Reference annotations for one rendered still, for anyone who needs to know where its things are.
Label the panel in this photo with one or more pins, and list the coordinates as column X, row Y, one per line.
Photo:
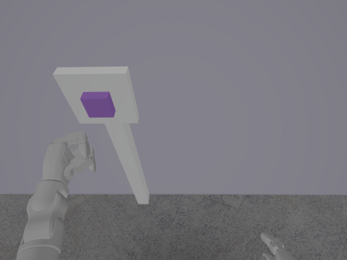
column 73, row 81

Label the left robot hand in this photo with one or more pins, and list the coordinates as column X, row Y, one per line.
column 62, row 164

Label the button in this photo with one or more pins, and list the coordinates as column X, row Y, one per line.
column 98, row 104

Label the right robot hand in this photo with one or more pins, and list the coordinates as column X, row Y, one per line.
column 276, row 247

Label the robot left forearm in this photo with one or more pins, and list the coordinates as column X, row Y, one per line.
column 43, row 233

